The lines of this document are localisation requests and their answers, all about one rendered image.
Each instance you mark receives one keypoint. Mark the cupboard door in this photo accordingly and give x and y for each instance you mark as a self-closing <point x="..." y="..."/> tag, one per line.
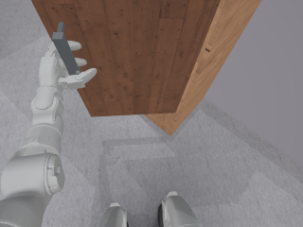
<point x="144" y="50"/>

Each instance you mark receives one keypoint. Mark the handle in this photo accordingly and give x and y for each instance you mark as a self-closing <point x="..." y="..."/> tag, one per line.
<point x="62" y="45"/>

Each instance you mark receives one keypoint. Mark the robot left upper arm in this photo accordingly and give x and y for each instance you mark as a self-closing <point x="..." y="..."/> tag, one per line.
<point x="29" y="183"/>

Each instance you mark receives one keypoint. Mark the left robot forearm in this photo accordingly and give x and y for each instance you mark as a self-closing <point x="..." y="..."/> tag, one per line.
<point x="45" y="132"/>

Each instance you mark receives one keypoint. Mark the left robot thigh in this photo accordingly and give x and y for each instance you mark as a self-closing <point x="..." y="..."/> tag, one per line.
<point x="114" y="216"/>

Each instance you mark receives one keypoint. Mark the left robot hand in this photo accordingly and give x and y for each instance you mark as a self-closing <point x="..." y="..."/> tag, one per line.
<point x="51" y="70"/>

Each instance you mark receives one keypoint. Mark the robot right shin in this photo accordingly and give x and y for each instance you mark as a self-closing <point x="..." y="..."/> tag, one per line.
<point x="168" y="224"/>

